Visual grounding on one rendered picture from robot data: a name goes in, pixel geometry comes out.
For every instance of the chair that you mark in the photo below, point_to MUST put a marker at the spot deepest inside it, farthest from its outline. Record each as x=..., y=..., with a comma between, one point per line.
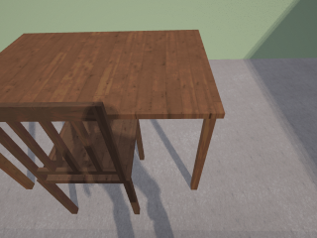
x=90, y=148

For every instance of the table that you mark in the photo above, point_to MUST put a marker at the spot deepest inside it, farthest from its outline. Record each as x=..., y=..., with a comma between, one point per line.
x=161, y=74

